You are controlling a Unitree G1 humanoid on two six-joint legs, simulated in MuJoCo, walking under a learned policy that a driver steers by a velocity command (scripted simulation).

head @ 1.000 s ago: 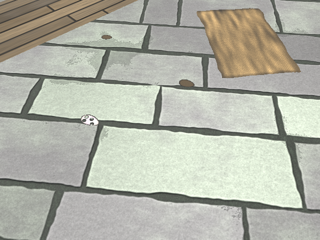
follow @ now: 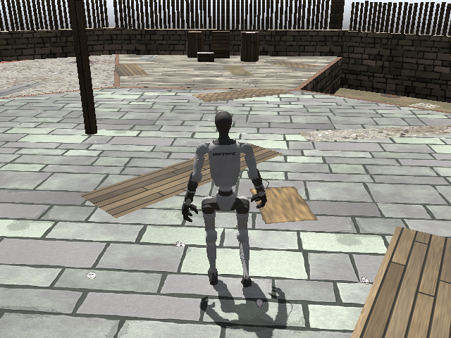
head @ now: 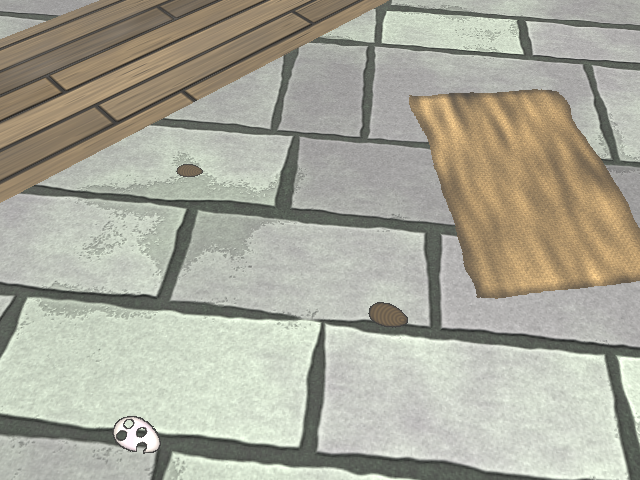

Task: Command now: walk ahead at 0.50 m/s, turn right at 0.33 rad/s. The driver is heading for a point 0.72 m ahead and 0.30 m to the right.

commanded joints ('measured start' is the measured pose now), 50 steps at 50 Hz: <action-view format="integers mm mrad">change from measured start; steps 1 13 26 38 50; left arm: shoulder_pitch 23 -280 1 19 22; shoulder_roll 69 12 146 165 177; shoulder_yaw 29 14 68 64 44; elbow -58 -197 -221 -240 -299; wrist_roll -3 17 16 14 1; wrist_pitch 5 27 -2 8 24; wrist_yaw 4 -40 -46 5 12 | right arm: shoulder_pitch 49 160 9 -212 123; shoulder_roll -83 -163 -148 -91 -147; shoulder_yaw -20 -44 -26 -18 -45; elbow -11 35 -98 -190 -157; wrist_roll -14 -3 34 3 6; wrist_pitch -17 7 -58 -7 -10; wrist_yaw -3 -50 -25 -20 -14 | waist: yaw -14 -78 61 57 -91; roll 141 56 42 -46 148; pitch -72 61 -137 -23 -149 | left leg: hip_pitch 231 332 -417 -174 500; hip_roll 283 269 91 32 373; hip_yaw -279 72 -189 -138 -652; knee -307 -358 820 93 -193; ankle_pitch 50 269 -250 262 -321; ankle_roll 126 99 -17 -109 144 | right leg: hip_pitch -211 -342 505 123 -433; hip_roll -114 -90 -207 -53 6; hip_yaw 68 -49 440 219 108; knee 19 -446 -850 -923 162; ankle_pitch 107 452 361 344 -69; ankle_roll -5 7 -276 -168 23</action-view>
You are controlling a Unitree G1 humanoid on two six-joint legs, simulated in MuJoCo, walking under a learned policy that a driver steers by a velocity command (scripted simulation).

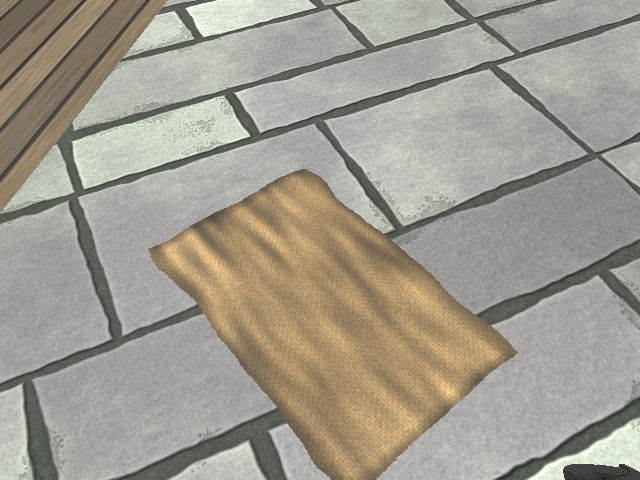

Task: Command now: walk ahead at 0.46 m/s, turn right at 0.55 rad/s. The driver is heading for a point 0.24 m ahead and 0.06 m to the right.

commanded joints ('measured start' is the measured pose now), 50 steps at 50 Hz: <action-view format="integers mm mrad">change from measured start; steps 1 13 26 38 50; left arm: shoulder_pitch -72 -211 -302 -228 -194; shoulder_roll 140 35 99 44 51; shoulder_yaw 27 -4 3 -4 0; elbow -112 -175 -136 -4 135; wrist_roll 11 29 58 49 35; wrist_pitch -13 5 21 30 36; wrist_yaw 2 -26 -18 6 16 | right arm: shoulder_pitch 139 138 219 120 154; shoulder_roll -109 -174 -105 -103 -91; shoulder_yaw -31 -34 4 18 25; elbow -18 75 126 148 203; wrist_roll -5 19 1 -11 -1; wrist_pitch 18 49 140 95 108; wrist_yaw -8 -16 -39 -35 -38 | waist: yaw -106 -76 -100 -48 -60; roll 97 129 -108 101 29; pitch -39 -92 -131 1 -32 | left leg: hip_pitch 429 302 116 85 187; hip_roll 353 253 104 126 98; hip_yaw -446 -11 -22 -60 -29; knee -266 -246 273 -157 -120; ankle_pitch -155 557 -305 -175 50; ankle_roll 169 166 -97 -18 -1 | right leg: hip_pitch -479 -149 -14 91 133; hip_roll -123 -106 -285 -108 -115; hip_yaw -25 -146 50 -107 -118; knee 234 -399 -717 -581 -569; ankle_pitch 91 433 629 379 537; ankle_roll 20 40 -174 12 30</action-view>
